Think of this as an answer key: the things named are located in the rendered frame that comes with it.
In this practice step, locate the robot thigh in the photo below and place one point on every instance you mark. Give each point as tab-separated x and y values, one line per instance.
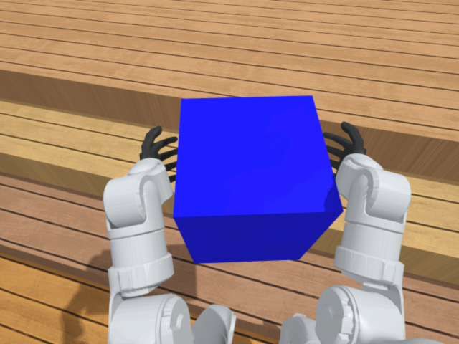
215	325
298	330

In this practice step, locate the robot left upper arm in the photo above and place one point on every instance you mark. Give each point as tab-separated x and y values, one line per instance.
158	319

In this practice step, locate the robot right upper arm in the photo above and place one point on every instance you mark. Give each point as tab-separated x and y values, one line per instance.
349	315

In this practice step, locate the carton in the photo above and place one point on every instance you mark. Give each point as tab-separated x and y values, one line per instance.
253	179

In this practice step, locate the left robot thigh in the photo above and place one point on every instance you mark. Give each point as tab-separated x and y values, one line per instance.
215	325

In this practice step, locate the left robot hand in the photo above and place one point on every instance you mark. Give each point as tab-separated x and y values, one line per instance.
150	150

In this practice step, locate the right robot thigh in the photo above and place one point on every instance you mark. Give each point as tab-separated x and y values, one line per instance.
298	330

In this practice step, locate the right robot hand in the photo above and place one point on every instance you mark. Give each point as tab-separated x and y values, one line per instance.
356	146

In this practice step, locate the left robot forearm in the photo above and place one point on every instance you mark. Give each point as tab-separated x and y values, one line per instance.
135	223

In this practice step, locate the right robot forearm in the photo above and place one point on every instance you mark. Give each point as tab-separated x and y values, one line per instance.
377	208

